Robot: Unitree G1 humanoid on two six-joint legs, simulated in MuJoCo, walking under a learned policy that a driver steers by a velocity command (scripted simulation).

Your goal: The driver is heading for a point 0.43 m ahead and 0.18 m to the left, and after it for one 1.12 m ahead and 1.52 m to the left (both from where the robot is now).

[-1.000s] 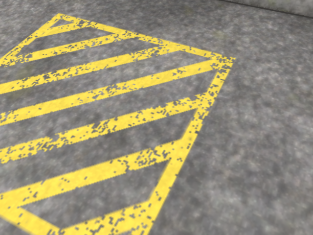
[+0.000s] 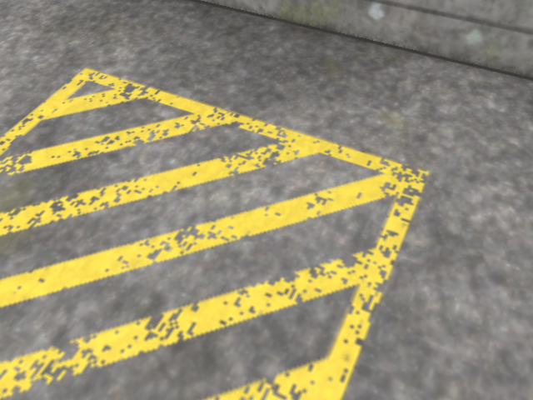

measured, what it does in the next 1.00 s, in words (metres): walks ahead, turning left: right foot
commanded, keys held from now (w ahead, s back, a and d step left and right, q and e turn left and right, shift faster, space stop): q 0.38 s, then w+q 0.42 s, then w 0.20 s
